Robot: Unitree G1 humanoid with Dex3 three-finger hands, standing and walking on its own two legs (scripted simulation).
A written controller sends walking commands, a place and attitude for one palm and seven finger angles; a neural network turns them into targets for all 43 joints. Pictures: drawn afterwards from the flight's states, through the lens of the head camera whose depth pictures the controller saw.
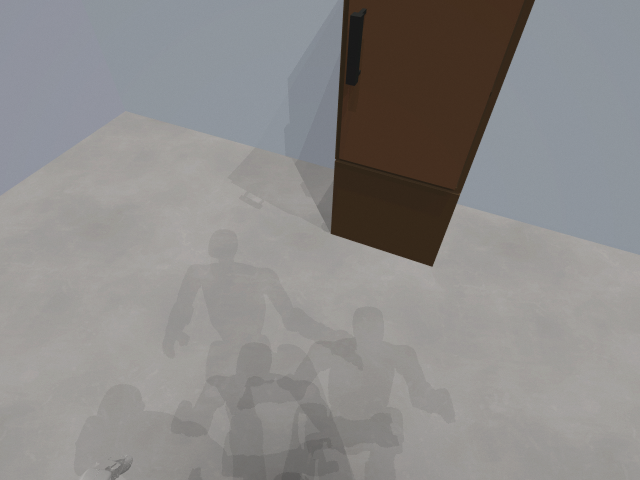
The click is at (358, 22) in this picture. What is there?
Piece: cupboard door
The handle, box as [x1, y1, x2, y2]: [346, 8, 366, 85]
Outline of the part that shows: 364,8 358,12 353,12 350,15 346,83 352,85 356,83 357,76 360,72 360,70 358,69 362,22 363,15 366,9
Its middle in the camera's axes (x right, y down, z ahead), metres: +0.10 -0.51 +1.03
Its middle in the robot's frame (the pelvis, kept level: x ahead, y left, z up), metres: +1.12 -0.04 +0.05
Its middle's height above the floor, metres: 0.82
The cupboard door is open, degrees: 0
